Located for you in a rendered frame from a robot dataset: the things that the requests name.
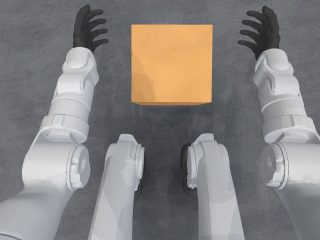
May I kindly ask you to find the right robot shin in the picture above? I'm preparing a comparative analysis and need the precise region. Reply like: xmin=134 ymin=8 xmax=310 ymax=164
xmin=187 ymin=133 xmax=230 ymax=188

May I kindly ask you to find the right robot forearm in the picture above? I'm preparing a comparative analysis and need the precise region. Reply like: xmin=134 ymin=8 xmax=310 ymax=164
xmin=253 ymin=48 xmax=320 ymax=145

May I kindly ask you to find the robot left foot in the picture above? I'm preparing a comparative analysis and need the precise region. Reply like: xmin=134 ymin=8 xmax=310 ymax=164
xmin=134 ymin=152 xmax=146 ymax=200

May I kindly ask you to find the carton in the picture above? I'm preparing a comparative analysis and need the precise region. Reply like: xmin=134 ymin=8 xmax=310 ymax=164
xmin=131 ymin=24 xmax=213 ymax=106

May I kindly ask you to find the left robot hand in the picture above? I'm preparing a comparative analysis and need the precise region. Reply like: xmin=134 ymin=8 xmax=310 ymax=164
xmin=73 ymin=4 xmax=109 ymax=54

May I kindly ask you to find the robot right upper arm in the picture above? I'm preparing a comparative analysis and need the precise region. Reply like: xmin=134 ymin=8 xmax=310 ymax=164
xmin=259 ymin=141 xmax=320 ymax=240

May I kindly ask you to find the right robot hand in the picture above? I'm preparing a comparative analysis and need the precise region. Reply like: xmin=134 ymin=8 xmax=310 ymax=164
xmin=238 ymin=5 xmax=281 ymax=61

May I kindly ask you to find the robot left upper arm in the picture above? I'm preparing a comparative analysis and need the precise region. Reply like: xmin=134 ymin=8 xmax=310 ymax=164
xmin=0 ymin=142 xmax=91 ymax=240

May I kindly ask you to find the left robot forearm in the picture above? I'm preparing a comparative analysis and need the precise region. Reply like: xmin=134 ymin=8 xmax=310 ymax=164
xmin=22 ymin=47 xmax=99 ymax=184

